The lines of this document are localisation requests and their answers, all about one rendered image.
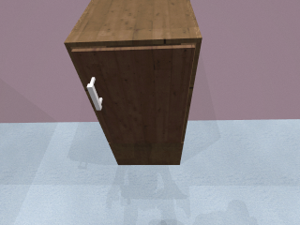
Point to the cupboard door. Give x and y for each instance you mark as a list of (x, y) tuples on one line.
[(144, 90)]

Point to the handle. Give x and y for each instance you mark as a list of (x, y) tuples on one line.
[(94, 95)]

